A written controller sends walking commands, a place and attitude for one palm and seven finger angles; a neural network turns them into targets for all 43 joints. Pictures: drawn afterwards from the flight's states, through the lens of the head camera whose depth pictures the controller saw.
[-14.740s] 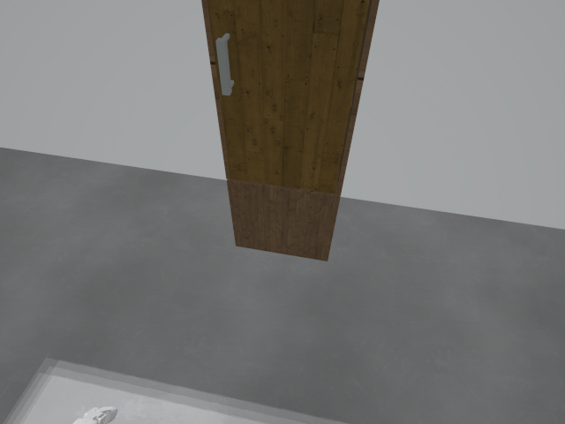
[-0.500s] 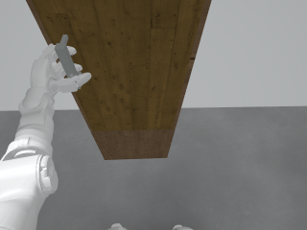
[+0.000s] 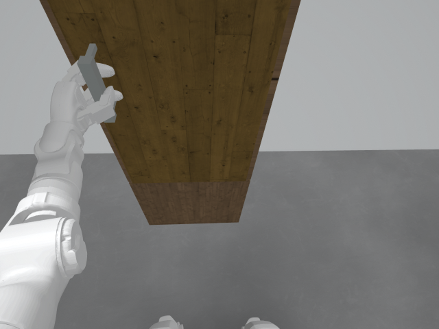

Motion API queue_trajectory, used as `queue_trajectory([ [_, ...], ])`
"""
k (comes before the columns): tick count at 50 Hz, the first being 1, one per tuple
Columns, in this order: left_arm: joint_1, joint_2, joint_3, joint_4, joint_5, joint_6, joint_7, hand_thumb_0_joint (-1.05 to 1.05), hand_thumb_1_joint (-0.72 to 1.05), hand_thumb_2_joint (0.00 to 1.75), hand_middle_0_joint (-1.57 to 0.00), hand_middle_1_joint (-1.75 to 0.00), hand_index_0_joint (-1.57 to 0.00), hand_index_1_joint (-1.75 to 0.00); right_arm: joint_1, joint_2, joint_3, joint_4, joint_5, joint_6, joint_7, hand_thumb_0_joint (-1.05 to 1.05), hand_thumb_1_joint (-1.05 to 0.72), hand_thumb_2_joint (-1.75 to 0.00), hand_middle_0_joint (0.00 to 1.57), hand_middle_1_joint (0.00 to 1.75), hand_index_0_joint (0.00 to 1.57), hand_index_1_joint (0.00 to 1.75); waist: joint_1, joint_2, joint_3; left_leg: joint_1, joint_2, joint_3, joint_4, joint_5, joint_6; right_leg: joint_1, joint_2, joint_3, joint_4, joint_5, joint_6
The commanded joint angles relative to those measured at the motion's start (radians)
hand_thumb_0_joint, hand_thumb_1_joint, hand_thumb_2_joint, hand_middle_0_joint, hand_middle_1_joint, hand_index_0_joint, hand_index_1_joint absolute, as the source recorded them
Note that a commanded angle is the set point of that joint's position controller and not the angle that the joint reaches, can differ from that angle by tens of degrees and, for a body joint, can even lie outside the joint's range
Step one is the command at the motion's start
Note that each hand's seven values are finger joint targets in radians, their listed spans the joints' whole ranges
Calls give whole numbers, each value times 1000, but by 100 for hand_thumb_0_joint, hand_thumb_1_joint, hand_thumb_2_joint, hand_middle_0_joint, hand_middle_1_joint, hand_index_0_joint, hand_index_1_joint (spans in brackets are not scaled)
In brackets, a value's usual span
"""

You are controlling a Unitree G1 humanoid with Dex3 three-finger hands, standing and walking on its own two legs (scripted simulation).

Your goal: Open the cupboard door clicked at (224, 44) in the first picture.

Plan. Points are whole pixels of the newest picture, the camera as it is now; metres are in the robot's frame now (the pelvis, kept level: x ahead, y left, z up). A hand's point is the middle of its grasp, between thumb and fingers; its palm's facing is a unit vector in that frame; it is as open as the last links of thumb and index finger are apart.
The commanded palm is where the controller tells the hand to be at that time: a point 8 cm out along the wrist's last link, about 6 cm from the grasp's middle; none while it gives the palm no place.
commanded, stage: pull the door open along its arc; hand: left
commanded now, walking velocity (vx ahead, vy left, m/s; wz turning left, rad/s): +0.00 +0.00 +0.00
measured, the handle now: (101, 85) +0.54 +0.19 +0.12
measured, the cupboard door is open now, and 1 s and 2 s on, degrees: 0 47 42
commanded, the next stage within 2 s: open thumb and fingers to let go in 0.94 s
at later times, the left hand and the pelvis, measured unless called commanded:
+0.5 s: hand (119, 151) +0.38 +0.14 +0.12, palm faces +0.13 -0.99 +0.11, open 6.1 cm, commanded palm +0.33 +0.19 +0.12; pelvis +0.02 +0.00 +0.01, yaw -1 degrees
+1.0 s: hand (190, 218) +0.26 +0.03 +0.13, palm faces +0.25 -0.97 -0.02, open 6.0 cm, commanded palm +0.22 +0.08 +0.12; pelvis +0.02 -0.04 +0.02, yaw +3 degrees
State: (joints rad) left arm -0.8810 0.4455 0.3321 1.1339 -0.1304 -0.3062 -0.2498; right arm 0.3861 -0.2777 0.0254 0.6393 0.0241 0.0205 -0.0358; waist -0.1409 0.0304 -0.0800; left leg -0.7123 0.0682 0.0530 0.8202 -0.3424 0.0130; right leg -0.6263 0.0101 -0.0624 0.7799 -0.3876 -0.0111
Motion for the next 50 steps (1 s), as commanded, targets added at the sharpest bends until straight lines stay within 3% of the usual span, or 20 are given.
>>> queue_trajectory([
  [1,-384,229,37,-270,-33,-86,4,0,90,90,-40,-135,-40,-135,88,-159,-64,-85,4,-18,-2,0,-90,-90,20,30,20,30,28,54,-434,379,-48,-65,-65,288,20,88,42,32,-94,341,-2],
  [7,-174,191,30,-400,-63,-70,-6,0,90,90,-40,-135,-40,-135,49,-149,-68,-129,15,-15,1,0,-90,-90,20,30,20,30,73,21,-417,370,-51,-44,-92,304,22,173,44,30,-104,391,-5],
  [13,138,141,25,-618,-105,-29,-6,0,90,90,-40,-135,-40,-135,-17,-136,-68,-188,27,-26,8,0,-90,-90,20,30,20,30,125,-13,-371,360,-58,-19,-125,335,30,276,38,32,-122,460,-6],
  [17,271,56,-21,-748,-133,19,3,0,90,90,-40,-135,-40,-135,-72,-119,-63,-212,36,-40,12,0,-90,-90,20,30,20,30,130,-25,-279,362,-58,-11,-155,293,28,270,33,26,-146,444,0],
  [18,256,51,111,-824,-183,40,137,0,90,90,-40,-135,-40,-135,-110,-90,-61,-212,32,-52,12,0,-90,-90,20,30,20,30,213,-52,-283,329,-63,-12,-161,294,20,293,35,12,-157,398,-1],
  [19,311,-63,24,-840,-163,69,207,0,90,90,-40,-135,-40,-135,-127,-81,-57,-214,29,-67,21,0,-90,-90,20,30,20,30,182,-26,-255,354,-61,-8,-177,285,13,275,35,7,-161,383,2],
  [20,362,-113,3,-890,-157,79,254,0,90,90,-40,-135,-40,-135,-128,-80,-59,-211,27,-78,29,0,-90,-90,20,30,20,30,179,-34,-241,369,-57,-13,-181,294,7,260,36,-3,-162,378,2],
  [22,429,-144,-29,-973,-110,100,337,0,90,90,-40,-135,-40,-135,-143,-79,-59,-207,18,-85,42,0,-90,-90,20,30,20,30,180,-24,-247,387,-53,-17,-183,310,2,263,32,-6,-152,372,0],
  [23,455,-150,-50,-997,-73,108,387,0,90,90,-40,-135,-40,-135,-149,-78,-60,-205,8,-83,44,0,-90,-90,20,30,20,30,172,-51,-234,389,-52,-16,-178,313,8,267,29,-4,-157,373,4],
  [26,514,-265,-163,-1151,12,146,509,0,90,90,-40,-135,-40,-135,-185,-56,-59,-218,-12,-76,61,0,-90,-90,20,30,20,30,174,-32,-273,436,-50,-13,-179,355,5,290,16,-3,-148,410,1],
  [27,550,-300,-191,-1203,28,165,546,0,90,90,-40,-135,-40,-135,-201,-50,-58,-224,-16,-68,64,0,-90,-90,20,30,20,30,176,-23,-283,451,-49,-11,-180,365,3,302,13,-2,-152,414,-1],
  [28,592,-329,-224,-1230,50,183,586,0,90,90,-40,-135,-40,-135,-208,-47,-58,-226,-24,-60,64,0,-90,-90,20,30,20,30,169,-65,-278,454,-47,-16,-178,366,6,316,13,-4,-160,417,1],
  [30,654,-401,-283,-1334,76,226,658,0,90,90,-40,-135,-40,-135,-243,-32,-54,-241,-30,-43,68,0,-90,-90,20,30,20,30,175,-39,-269,469,-47,-12,-186,357,2,334,6,-5,-172,414,-1],
  [32,689,-469,-372,-1400,106,266,703,0,90,90,-40,-135,-40,-135,-259,-29,-51,-246,-38,-26,66,0,-90,-90,20,30,20,30,152,-65,-235,479,-46,-17,-188,340,2,334,3,-5,-188,409,-1],
  [33,729,-488,-408,-1409,126,280,714,0,90,90,-40,-135,-40,-135,-267,-29,-52,-248,-46,-18,61,0,-90,-90,20,30,20,30,139,-102,-208,478,-44,-23,-183,328,6,336,1,-3,-202,407,1],
  [38,870,-567,-564,-1523,201,303,741,0,90,90,-40,-135,-40,-135,-308,-5,-46,-260,-56,7,59,0,-90,-90,20,30,20,30,131,-101,-151,500,-44,-34,-181,325,8,346,-16,15,-225,439,-6],
  [41,938,-616,-641,-1579,225,300,749,0,90,90,-40,-135,-40,-135,-335,9,-41,-268,-56,13,65,0,-90,-90,20,30,20,30,135,-74,-128,504,-51,-40,-173,314,7,341,-24,23,-227,436,-9],
  [43,1003,-646,-675,-1585,212,306,750,0,90,90,-40,-135,-40,-135,-353,16,-36,-267,-49,12,72,0,-90,-90,20,30,20,30,142,-67,-95,504,-50,-45,-171,290,7,339,-23,20,-245,399,-13],
  [47,1117,-620,-650,-1646,159,301,736,0,90,90,-40,-135,-40,-135,-386,24,-27,-271,-48,10,69,0,-90,-90,20,30,20,30,167,-93,-95,498,-66,-38,-173,252,5,375,-40,44,-283,406,0],
  [50,986,-595,-612,-1591,155,295,756,0,90,90,-40,-135,-40,-135,-410,22,-21,-252,-52,8,54,0,-90,-90,20,30,20,30,153,-121,-32,492,-74,-45,-173,206,8,330,-45,61,-323,306,4],
])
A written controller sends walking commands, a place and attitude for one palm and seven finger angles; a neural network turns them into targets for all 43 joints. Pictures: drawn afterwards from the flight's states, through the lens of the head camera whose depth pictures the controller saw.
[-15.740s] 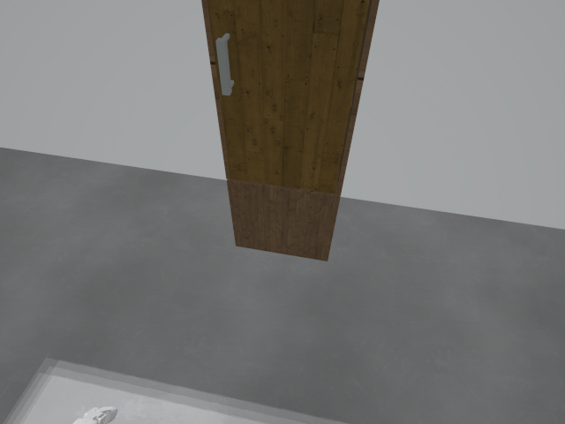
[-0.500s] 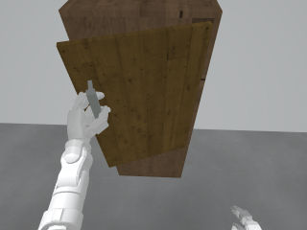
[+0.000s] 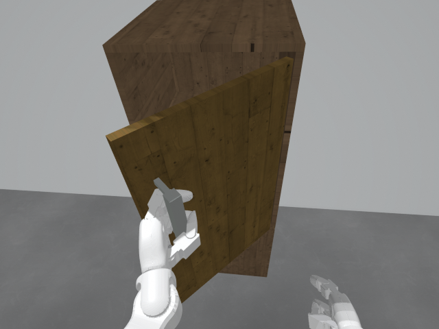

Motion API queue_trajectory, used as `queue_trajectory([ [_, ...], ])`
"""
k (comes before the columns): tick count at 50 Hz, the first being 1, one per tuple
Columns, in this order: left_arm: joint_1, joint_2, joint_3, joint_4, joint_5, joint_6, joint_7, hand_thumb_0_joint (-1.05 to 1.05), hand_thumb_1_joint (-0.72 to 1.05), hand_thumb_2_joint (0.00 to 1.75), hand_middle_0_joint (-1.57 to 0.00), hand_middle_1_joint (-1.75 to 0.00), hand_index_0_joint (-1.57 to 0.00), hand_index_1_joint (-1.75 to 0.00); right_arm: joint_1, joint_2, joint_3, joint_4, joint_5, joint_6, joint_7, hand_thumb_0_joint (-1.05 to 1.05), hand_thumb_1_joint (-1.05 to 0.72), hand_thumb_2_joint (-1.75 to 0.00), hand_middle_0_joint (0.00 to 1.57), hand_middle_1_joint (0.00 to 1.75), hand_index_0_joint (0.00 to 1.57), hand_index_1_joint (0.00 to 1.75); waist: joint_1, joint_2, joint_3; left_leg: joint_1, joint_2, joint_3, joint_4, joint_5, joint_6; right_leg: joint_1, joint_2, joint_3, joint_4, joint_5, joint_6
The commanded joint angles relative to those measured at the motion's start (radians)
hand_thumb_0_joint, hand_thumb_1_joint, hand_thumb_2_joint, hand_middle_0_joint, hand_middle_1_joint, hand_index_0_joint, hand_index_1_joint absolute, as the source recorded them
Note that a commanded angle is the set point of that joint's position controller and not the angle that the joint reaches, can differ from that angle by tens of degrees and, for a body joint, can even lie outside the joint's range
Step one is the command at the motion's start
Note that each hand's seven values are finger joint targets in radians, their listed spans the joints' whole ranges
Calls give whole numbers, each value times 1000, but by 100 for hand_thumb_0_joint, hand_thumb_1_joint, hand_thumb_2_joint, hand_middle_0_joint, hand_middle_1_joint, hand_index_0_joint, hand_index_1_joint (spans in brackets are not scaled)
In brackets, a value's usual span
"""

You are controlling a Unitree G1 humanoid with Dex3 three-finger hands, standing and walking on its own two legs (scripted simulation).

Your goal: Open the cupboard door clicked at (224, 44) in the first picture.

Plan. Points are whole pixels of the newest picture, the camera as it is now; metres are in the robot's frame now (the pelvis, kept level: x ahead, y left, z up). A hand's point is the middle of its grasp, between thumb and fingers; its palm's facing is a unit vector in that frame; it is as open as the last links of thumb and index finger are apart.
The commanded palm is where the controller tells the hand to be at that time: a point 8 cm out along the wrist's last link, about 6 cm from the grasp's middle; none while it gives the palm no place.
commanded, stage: open thumb and fingers to let go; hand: left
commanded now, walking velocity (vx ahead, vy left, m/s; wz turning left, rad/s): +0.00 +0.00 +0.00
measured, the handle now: (172, 213) +0.29 +0.10 +0.10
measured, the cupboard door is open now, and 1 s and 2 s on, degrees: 47 42 45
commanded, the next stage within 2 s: slide the hand sideways off the handle in 0.86 s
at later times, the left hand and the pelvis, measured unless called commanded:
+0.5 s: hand (185, 227) +0.26 +0.07 +0.11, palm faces +0.27 -0.96 +0.00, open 11.4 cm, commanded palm +0.22 +0.11 +0.10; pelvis +0.00 +0.00 +0.00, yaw +1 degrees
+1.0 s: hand (182, 226) +0.26 +0.07 +0.11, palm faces +0.20 -0.98 -0.01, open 14.9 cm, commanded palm +0.22 +0.12 +0.10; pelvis -0.01 +0.03 +0.00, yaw +0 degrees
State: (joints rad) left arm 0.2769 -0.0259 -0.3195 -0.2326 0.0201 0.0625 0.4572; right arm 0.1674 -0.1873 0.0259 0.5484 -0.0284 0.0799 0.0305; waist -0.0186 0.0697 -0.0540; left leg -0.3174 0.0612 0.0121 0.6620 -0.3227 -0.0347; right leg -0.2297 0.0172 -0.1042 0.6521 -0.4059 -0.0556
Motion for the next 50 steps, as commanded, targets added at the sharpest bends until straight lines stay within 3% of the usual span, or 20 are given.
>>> queue_trajectory([
  [1,-214,-121,52,-194,6,-77,60,0,90,90,-40,-135,-40,-135,-197,-68,-19,-151,-1,-53,-16,0,-90,-90,20,30,20,30,27,-171,-34,95,-70,-7,-14,167,56,-87,-55,109,-211,284,50],
  [2,-313,-95,81,-161,9,-83,73,0,90,90,-40,-135,-40,-135,-199,-70,-14,-137,-5,-53,-23,0,-90,-90,20,30,20,30,17,-190,-14,85,-75,-12,-14,145,58,-103,-60,119,-226,232,54],
  [4,-314,-83,104,-142,8,-92,82,0,76,84,-39,-134,-39,-134,-209,-65,-20,-133,-9,-57,-30,0,-90,-90,20,30,20,30,38,-190,-36,96,-78,-15,-19,139,59,-87,-68,141,-246,201,55],
  [7,-309,-92,97,-115,12,-105,69,0,55,75,-38,-131,-38,-131,-192,-65,-20,-130,-12,-54,-35,0,-90,-90,20,30,20,30,45,-196,-90,102,-79,-13,-36,171,59,-43,-73,141,-227,277,57],
  [10,-289,-93,85,-118,27,-119,48,0,34,66,-36,-129,-36,-129,-173,-66,-28,-129,-10,-50,-33,0,-90,-90,20,30,20,30,44,-152,-138,123,-71,-9,-46,216,59,-17,-70,129,-193,377,53],
  [12,-274,-115,56,-119,31,-124,33,0,20,60,-35,-127,-35,-127,-158,-68,-30,-136,-8,-51,-29,0,-90,-90,20,30,20,30,36,-162,-140,119,-69,-8,-47,228,60,-14,-67,117,-176,422,56],
  [15,-306,-109,51,-114,31,-127,23,0,-1,51,-33,-125,-33,-125,-158,-73,-30,-137,-5,-49,-30,0,-90,-90,20,30,20,30,25,-162,-113,119,-67,-10,-49,215,61,-33,-64,111,-179,389,53],
  [16,-316,-112,45,-130,33,-131,22,0,-8,48,-33,-124,-33,-124,-158,-74,-33,-140,-7,-52,-32,0,-90,-90,20,30,20,30,25,-144,-131,129,-69,-7,-43,219,63,-32,-65,114,-179,392,52],
  [20,-285,-114,48,-134,25,-132,25,0,-36,36,-31,-122,-31,-122,-155,-73,-33,-149,-5,-56,-31,0,-90,-90,20,30,20,30,31,-180,-136,127,-66,-9,-46,230,63,-27,-58,99,-168,408,53],
  [22,-273,-124,39,-141,23,-133,25,0,-50,30,-30,-120,-30,-120,-155,-72,-33,-150,-5,-56,-30,0,-90,-90,20,30,20,30,34,-168,-133,127,-66,-6,-42,234,61,-27,-55,95,-165,403,49],
  [24,-291,-145,20,-126,27,-128,32,0,-50,30,-30,-120,-30,-120,-158,-73,-32,-150,-3,-58,-28,0,-90,-90,20,30,20,30,26,-174,-105,129,-64,-9,-43,223,64,-53,-52,87,-169,364,47],
  [27,-309,-136,30,-126,32,-122,47,0,-50,30,-27,-105,-27,-105,-163,-73,-31,-146,-4,-56,-26,0,-90,-90,20,30,20,30,27,-157,-107,135,-63,-7,-40,220,62,-61,-48,84,-171,339,42],
  [28,-293,-141,26,-125,35,-116,51,0,-50,30,-27,-100,-27,-100,-163,-73,-33,-148,-3,-54,-24,0,-90,-90,20,30,20,30,37,-138,-107,135,-60,-9,-43,222,60,-58,-42,77,-166,323,35],
  [31,-286,-166,8,-131,36,-105,59,0,-50,30,-24,-85,-24,-85,-165,-71,-31,-151,-2,-51,-18,0,-90,-90,20,30,20,30,38,-134,-121,139,-56,-8,-46,235,58,-58,-36,61,-149,333,32],
  [39,-342,-160,27,-97,34,-74,81,0,-50,30,-18,-45,-18,-45,-186,-69,-27,-139,-2,-38,-17,0,-90,-90,20,30,20,30,41,-133,-95,134,-50,-15,-56,198,53,-79,-30,50,-163,240,25],
  [42,-370,-155,39,-94,34,-62,91,0,-50,30,-15,-30,-15,-30,-192,-67,-26,-137,-4,-33,-17,0,-90,-90,20,30,20,30,45,-138,-117,138,-52,-13,-55,202,53,-75,-27,50,-161,237,23],
  [44,-357,-164,35,-90,35,-53,93,0,-50,30,-15,-30,-15,-30,-197,-65,-27,-136,-2,-28,-15,0,-90,-90,20,30,20,30,50,-113,-125,142,-48,-13,-57,209,50,-72,-26,44,-152,244,19],
  [48,-382,-179,28,-64,34,-42,98,0,-50,30,-15,-30,-15,-30,-196,-67,-24,-130,-2,-25,-12,0,-90,-90,20,30,20,30,44,-138,-101,130,-45,-25,-62,184,48,-90,-21,35,-155,200,18],
  [49,-390,-65,-144,-55,108,-95,-125,0,-50,30,-15,-30,-15,-30,-124,-112,-24,-115,-3,-19,-7,0,-90,-90,20,30,20,30,-59,-189,-19,147,-52,-30,-79,194,65,-141,-23,72,-139,273,30],
  [50,-432,18,-53,-116,61,-151,-245,0,-50,30,-15,-30,-15,-30,-112,-102,-29,-145,11,-22,-20,0,-90,-90,20,30,20,30,-21,-158,-106,133,-55,-23,-75,212,70,-101,-23,71,-112,324,27],
])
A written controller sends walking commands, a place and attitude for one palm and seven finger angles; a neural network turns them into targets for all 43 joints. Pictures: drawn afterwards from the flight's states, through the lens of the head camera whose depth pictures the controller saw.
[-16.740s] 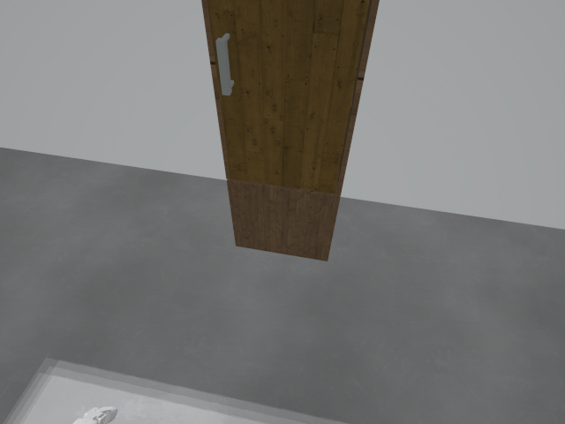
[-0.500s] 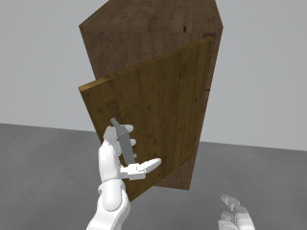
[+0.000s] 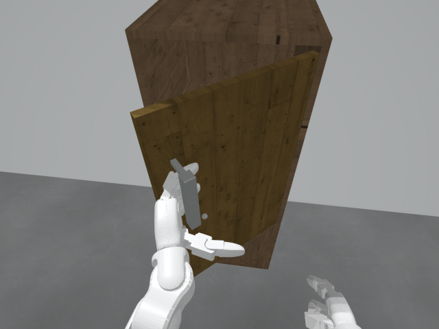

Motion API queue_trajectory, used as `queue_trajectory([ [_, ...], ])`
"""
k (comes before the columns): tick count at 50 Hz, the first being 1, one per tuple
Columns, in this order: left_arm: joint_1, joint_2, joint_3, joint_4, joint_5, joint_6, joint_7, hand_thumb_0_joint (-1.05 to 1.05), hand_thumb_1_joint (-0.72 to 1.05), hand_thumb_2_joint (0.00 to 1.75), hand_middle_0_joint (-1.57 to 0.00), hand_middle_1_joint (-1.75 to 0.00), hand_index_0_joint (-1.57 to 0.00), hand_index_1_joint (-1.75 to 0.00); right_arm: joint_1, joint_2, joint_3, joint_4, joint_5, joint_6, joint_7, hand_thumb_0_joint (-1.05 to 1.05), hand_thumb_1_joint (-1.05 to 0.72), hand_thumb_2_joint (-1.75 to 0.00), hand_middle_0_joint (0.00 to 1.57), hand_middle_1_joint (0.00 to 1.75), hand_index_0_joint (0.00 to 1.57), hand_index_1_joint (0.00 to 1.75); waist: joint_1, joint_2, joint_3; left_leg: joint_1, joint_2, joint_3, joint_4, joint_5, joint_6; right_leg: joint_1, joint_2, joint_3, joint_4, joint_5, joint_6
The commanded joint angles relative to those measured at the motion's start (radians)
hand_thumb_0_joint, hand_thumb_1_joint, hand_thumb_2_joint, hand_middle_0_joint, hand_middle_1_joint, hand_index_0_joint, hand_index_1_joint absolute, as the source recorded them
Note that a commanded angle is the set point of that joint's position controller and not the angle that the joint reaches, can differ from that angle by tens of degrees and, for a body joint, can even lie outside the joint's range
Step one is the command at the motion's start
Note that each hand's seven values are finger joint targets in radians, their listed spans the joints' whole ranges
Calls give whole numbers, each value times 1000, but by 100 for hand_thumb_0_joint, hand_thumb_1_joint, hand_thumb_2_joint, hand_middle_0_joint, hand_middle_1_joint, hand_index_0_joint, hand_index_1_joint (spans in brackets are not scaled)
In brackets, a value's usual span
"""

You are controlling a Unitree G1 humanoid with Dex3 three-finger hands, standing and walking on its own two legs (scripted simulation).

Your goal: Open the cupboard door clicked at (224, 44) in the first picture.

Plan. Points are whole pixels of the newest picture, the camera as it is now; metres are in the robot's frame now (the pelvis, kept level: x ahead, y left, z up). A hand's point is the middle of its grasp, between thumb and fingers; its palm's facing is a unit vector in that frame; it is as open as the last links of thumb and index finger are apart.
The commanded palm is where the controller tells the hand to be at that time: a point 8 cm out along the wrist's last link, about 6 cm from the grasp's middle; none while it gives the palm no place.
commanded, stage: slide the hand sideways off the handle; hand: left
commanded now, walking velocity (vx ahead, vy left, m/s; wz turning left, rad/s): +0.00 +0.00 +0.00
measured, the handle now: (185, 194) +0.33 +0.09 +0.10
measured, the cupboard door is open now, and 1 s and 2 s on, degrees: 42 45 45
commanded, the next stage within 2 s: draw the hand back to the body in 1.16 s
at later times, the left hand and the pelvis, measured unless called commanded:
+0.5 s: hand (193, 246) +0.23 +0.06 +0.10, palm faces -0.14 -0.99 -0.02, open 16.3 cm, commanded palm +0.20 +0.12 +0.10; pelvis -0.01 +0.00 +0.00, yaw -1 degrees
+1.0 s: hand (157, 266) +0.19 +0.11 +0.09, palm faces -0.08 -1.00 -0.04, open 16.1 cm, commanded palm +0.16 +0.18 +0.10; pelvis +0.02 -0.02 -0.01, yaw -1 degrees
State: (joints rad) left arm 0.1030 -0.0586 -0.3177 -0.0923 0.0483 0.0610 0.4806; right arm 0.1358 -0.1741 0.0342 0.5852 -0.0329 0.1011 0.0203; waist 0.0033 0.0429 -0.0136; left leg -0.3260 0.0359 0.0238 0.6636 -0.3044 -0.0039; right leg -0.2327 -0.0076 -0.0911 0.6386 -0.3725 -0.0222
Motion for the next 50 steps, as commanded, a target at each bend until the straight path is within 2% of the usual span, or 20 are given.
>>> queue_trajectory([
  [1,-246,107,-26,-272,15,-185,-344,0,-50,30,-15,-30,-15,-30,-81,-115,-34,-196,21,-45,-25,0,-90,-90,20,30,20,30,-21,-93,-193,144,-35,-29,-72,207,42,-68,1,65,-79,319,-12],
  [3,-260,106,-41,-273,-37,-212,-471,0,-50,30,-15,-30,-15,-30,-69,-111,-23,-212,32,-56,-37,0,-90,-90,20,30,20,30,-34,-17,-213,168,-35,-31,-73,196,40,-79,-1,54,-71,304,-16],
  [5,-228,72,-26,-246,-107,-205,-529,0,-50,30,-15,-30,-15,-30,-81,-104,-13,-240,47,-79,-43,0,-90,-90,20,30,20,30,-27,-25,-165,144,-29,-42,-87,128,35,-110,9,33,-80,218,-14],
  [6,-227,62,3,-232,-143,-193,-529,0,-50,30,-15,-30,-15,-30,-88,-107,-10,-239,53,-88,-46,0,-90,-90,20,30,20,30,-27,-41,-147,136,-26,-48,-98,93,31,-120,14,26,-94,171,-12],
  [7,-194,53,34,-231,-176,-178,-520,0,-50,30,-15,-30,-15,-30,-99,-109,-10,-247,57,-99,-48,0,-90,-90,20,30,20,30,-10,-63,-145,127,-25,-51,-109,63,27,-117,18,18,-103,134,-10],
  [9,-141,50,75,-236,-204,-156,-482,0,-50,30,-15,-30,-15,-30,-111,-113,-10,-254,60,-115,-46,0,-90,-90,20,30,20,30,6,-105,-148,118,-20,-58,-125,33,22,-111,20,8,-106,93,-5],
  [12,-132,58,85,-283,-167,-148,-415,0,-50,30,-15,-30,-15,-30,-103,-115,-13,-261,54,-128,-33,0,-90,-90,20,30,20,30,5,-128,-137,109,-19,-53,-127,29,24,-124,20,10,-101,84,-2],
  [14,-85,88,92,-314,-121,-166,-385,0,-50,30,-15,-30,-15,-30,-88,-114,-19,-268,47,-134,-20,0,-90,-90,20,30,20,30,16,-105,-154,112,-18,-46,-121,56,26,-117,17,18,-86,101,-7],
  [16,-46,107,93,-326,-92,-177,-379,0,-50,30,-15,-30,-15,-30,-78,-113,-19,-272,42,-132,-11,0,-90,-90,20,30,20,30,15,-86,-142,106,-18,-37,-110,68,27,-124,16,26,-84,111,-9],
  [19,3,147,125,-346,-84,-185,-393,0,-50,30,-15,-30,-15,-30,-80,-114,-20,-279,42,-127,-10,0,-90,-90,20,30,20,30,17,-77,-132,94,-17,-25,-106,61,29,-115,15,37,-93,103,-10],
  [22,21,157,135,-380,-105,-185,-420,0,-50,30,-15,-30,-15,-30,-86,-113,-16,-284,45,-132,-17,0,-90,-90,20,30,20,30,12,-43,-102,88,-21,-16,-101,35,29,-126,14,45,-113,78,-7],
  [25,71,161,150,-398,-138,-183,-445,0,-50,30,-15,-30,-15,-30,-82,-115,-15,-288,48,-146,-26,0,-90,-90,20,30,20,30,8,-67,-92,83,-23,-18,-94,28,31,-130,16,47,-125,71,-1],
  [28,100,201,203,-401,-159,-187,-467,0,-50,30,-15,-30,-15,-30,-68,-119,-17,-277,49,-161,-37,0,-90,-90,20,30,20,30,6,-87,-95,78,-28,-15,-78,45,33,-119,14,59,-137,85,3],
  [29,107,195,195,-421,-161,-193,-475,0,-50,30,-15,-30,-15,-30,-68,-120,-17,-281,50,-167,-37,0,-90,-90,20,30,20,30,6,-65,-101,79,-29,-14,-75,54,33,-124,13,57,-127,102,4],
  [31,139,208,219,-412,-172,-200,-486,0,-50,30,-15,-30,-15,-30,-57,-122,-18,-278,48,-179,-40,0,-90,-90,20,30,20,30,5,-94,-97,71,-30,-17,-69,63,34,-126,15,56,-122,126,8],
  [34,179,233,250,-419,-183,-210,-507,0,-50,30,-15,-30,-15,-30,-47,-126,-21,-278,50,-193,-43,0,-90,-90,20,30,20,30,9,-78,-111,60,-34,-14,-57,79,35,-119,12,62,-112,152,11],
  [37,243,278,316,-427,-199,-221,-529,0,-50,30,-15,-30,-15,-30,-35,-129,-27,-278,50,-202,-47,0,-90,-90,20,30,20,30,20,-107,-133,43,-38,-8,-39,110,36,-92,7,78,-106,212,16],
  [42,355,282,340,-470,-230,-238,-573,0,-50,30,-15,-30,-15,-30,-14,-131,-30,-289,56,-218,-45,0,-90,-90,20,30,20,30,27,-53,-143,36,-40,-4,-21,163,34,-84,9,68,-66,330,20],
  [45,456,325,413,-482,-259,-254,-602,0,-50,30,-15,-30,-15,-30,-6,-135,-38,-289,59,-222,-48,0,-90,-90,20,30,20,30,37,-90,-159,6,-43,-5,1,186,32,-51,0,82,-48,429,33],
  [50,470,332,427,-504,-295,-296,-659,0,-50,30,-15,-30,-15,-30,10,-143,-48,-292,63,-238,-56,0,-90,-90,20,30,20,30,10,-108,-119,-33,-47,-14,40,152,32,-107,-4,100,-47,402,47],
])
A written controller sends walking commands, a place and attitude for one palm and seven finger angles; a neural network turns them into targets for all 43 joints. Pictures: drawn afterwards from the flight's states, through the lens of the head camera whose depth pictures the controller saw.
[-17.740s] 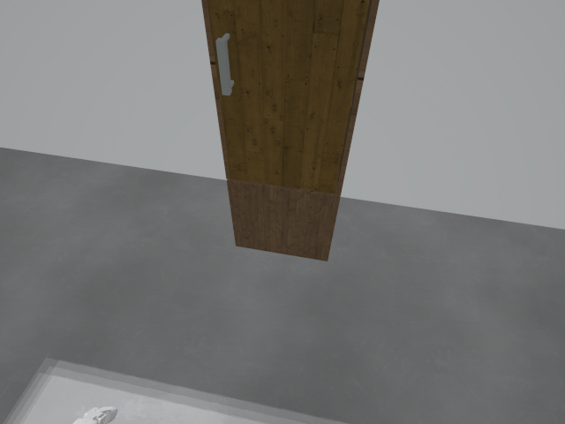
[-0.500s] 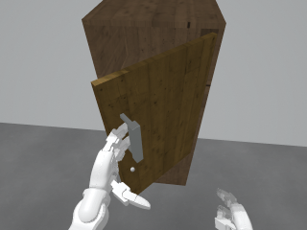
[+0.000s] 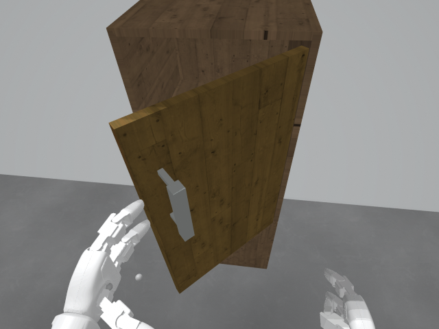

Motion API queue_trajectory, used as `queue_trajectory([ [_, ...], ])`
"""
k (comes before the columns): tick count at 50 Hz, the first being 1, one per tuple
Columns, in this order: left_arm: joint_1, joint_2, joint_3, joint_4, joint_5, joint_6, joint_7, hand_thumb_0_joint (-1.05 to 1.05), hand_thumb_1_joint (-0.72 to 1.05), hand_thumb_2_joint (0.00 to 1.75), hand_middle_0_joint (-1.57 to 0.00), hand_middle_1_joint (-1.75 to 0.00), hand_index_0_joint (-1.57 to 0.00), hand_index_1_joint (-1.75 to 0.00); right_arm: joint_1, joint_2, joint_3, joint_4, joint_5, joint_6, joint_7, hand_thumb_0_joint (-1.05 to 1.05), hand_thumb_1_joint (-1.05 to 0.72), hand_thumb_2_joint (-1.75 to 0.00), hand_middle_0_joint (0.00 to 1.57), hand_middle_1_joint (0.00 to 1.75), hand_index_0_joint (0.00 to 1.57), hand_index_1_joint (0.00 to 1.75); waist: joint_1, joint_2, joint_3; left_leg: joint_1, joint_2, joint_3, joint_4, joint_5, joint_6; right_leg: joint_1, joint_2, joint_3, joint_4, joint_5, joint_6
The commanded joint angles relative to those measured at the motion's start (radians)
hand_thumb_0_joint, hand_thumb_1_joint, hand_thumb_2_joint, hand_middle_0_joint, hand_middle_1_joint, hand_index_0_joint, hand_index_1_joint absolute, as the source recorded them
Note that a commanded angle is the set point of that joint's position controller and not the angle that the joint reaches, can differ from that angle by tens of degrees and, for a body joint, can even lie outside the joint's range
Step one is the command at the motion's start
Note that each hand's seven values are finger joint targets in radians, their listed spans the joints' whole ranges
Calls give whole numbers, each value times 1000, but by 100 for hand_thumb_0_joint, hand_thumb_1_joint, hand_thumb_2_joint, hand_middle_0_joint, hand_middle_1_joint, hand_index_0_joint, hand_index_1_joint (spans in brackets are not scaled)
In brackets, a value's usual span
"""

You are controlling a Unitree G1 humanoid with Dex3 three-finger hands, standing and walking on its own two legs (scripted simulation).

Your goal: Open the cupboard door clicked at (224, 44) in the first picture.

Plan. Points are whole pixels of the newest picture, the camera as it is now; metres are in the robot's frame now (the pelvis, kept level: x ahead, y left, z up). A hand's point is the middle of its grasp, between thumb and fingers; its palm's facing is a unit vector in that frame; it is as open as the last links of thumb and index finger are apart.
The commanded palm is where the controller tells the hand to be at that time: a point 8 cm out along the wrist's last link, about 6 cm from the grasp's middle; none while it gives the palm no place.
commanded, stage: slide the hand sideways off the handle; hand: left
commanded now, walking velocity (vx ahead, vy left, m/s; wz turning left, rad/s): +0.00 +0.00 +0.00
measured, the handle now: (175, 205) +0.30 +0.10 +0.11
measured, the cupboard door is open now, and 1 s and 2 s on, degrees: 45 45 45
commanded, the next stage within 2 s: draw the hand back to the body in 0.16 s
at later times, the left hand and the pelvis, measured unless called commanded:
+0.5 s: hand (101, 284) +0.16 +0.17 +0.12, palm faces -0.05 -1.00 -0.06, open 16.3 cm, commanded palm +0.13 +0.23 +0.13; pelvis -0.01 +0.02 -0.01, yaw +1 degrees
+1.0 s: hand (49, 269) +0.17 +0.24 +0.13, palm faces +0.25 -0.93 -0.28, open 14.5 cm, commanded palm +0.13 +0.29 +0.16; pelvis -0.01 +0.04 +0.02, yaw +0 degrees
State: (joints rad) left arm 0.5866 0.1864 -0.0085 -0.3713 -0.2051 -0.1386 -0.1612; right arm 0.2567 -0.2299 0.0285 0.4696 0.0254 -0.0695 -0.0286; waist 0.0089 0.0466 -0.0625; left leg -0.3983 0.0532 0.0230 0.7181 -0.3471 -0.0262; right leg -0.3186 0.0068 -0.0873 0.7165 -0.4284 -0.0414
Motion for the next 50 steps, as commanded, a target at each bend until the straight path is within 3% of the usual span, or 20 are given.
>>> queue_trajectory([
  [1,-20,99,130,-226,-47,-108,-28,0,-50,30,-15,-30,-15,-30,-110,-90,-44,-173,6,-73,-10,0,-90,-90,20,30,20,30,6,-98,-66,31,-64,-17,-9,190,53,-33,-18,96,-124,433,63],
  [3,-45,94,106,-243,-58,-133,-53,0,-50,30,-15,-30,-15,-30,-104,-94,-44,-171,7,-90,-14,0,-90,-90,20,30,20,30,-10,-71,-55,29,-65,-22,10,177,55,-63,-21,108,-131,387,62],
  [5,-31,89,99,-247,-70,-153,-78,0,-50,30,-15,-30,-15,-30,-99,-97,-47,-170,10,-109,-16,0,-90,-90,20,30,20,30,-8,-49,-77,30,-66,-29,19,177,54,-74,-22,104,-120,376,59],
  [7,-60,92,89,-245,-76,-158,-98,0,-50,30,-15,-30,-15,-30,-91,-105,-47,-164,12,-123,-20,0,-90,-90,20,30,20,30,-19,-70,-93,28,-66,-36,24,174,57,-90,-18,96,-110,364,59],
  [13,-54,97,82,-213,-62,-122,-88,0,-50,30,-15,-30,-15,-30,-107,-105,-49,-162,15,-144,-22,0,-90,-90,20,30,20,30,-1,-68,-85,17,-62,-41,9,146,58,-110,-5,64,-89,265,43],
  [18,-28,142,161,-271,-52,-83,-32,0,-50,30,-15,-30,-15,-30,-123,-89,-44,-177,17,-138,-26,0,-90,-90,20,30,20,30,39,-47,-125,37,-56,-43,-28,145,57,-74,6,35,-78,237,30],
  [22,-39,114,137,-312,-71,-57,-35,0,-50,30,-15,-30,-15,-30,-125,-88,-32,-180,25,-145,-26,0,-90,-90,20,30,20,30,27,-5,-91,53,-51,-46,-51,120,53,-92,13,20,-94,211,30],
  [24,-43,121,142,-286,-74,-35,-43,0,-50,30,-15,-30,-15,-30,-130,-95,-30,-171,25,-147,-29,0,-90,-90,20,30,20,30,19,-42,-57,42,-47,-49,-56,104,56,-93,14,23,-112,193,34],
  [27,-84,140,160,-280,-81,-4,-64,0,-50,30,-15,-30,-15,-30,-130,-103,-26,-161,27,-152,-37,0,-90,-90,20,30,20,30,11,-39,-24,44,-46,-56,-72,62,56,-111,14,24,-139,134,36],
  [28,-87,157,177,-269,-80,6,-66,0,-50,30,-15,-30,-15,-30,-137,-107,-27,-153,27,-154,-40,0,-90,-90,20,30,20,30,17,-46,-19,45,-45,-57,-72,62,57,-99,14,29,-148,127,34],
  [31,-126,166,192,-308,-89,24,-74,0,-50,30,-15,-30,-15,-30,-140,-107,-20,-154,29,-166,-45,0,-90,-90,20,30,20,30,23,11,-31,73,-47,-63,-99,44,53,-91,13,20,-157,100,30],
  [38,-127,205,266,-298,-116,48,-85,0,-32,37,-16,-30,-16,-30,-154,-111,-17,-126,33,-191,-47,0,-90,-90,20,30,20,30,36,-3,-54,110,-45,-69,-130,94,49,-35,20,6,-178,162,28],
  [39,-167,296,263,-408,38,24,72,0,-29,39,-16,-30,-16,-30,-178,-90,-11,-140,15,-178,-73,0,-90,-90,20,30,20,30,71,2,11,115,-40,-45,-169,54,44,-27,7,68,-265,130,19],
  [40,-92,209,227,-334,52,39,139,0,-26,40,-16,-30,-16,-30,-160,-78,-6,-125,3,-171,-83,0,-90,-90,20,30,20,30,46,-2,66,125,-41,-39,-183,17,39,-46,-1,64,-301,76,18],
  [41,-72,172,197,-312,64,49,166,0,-22,42,-16,-30,-16,-30,-156,-79,-4,-124,3,-164,-82,0,-90,-90,20,30,20,30,40,-21,96,123,-41,-47,-193,-13,37,-62,-1,59,-309,42,19],
  [42,-76,168,188,-318,85,51,190,0,-18,43,-16,-30,-16,-30,-153,-82,-4,-114,1,-153,-81,0,-90,-90,20,30,20,30,37,-2,89,140,-35,-47,-206,-15,39,-44,-3,58,-313,44,19],
  [43,-81,188,201,-303,100,51,213,0,-15,45,-16,-30,-16,-30,-159,-88,-9,-102,-3,-147,-83,0,-90,-90,20,30,20,30,39,-40,89,151,-32,-44,-216,-5,43,-22,-2,58,-330,51,20],
  [45,-106,214,224,-310,120,43,245,0,-8,48,-16,-30,-16,-30,-166,-90,-10,-96,-11,-139,-86,0,-90,-90,20,30,20,30,40,-31,69,182,-33,-34,-239,14,45,10,-8,61,-344,64,22],
  [48,-119,250,254,-333,148,29,278,0,2,52,-17,-30,-17,-30,-170,-95,-12,-73,-20,-136,-84,0,-90,-90,20,30,20,30,50,46,17,237,-29,-36,-276,79,43,77,-8,58,-341,135,15],
  [50,-126,244,251,-362,153,20,289,0,9,55,-17,-30,-17,-30,-171,-93,-13,-66,-23,-138,-80,0,-90,-90,20,30,20,30,48,73,-5,266,-24,-42,-302,113,40,105,-8,53,-336,172,14],
])
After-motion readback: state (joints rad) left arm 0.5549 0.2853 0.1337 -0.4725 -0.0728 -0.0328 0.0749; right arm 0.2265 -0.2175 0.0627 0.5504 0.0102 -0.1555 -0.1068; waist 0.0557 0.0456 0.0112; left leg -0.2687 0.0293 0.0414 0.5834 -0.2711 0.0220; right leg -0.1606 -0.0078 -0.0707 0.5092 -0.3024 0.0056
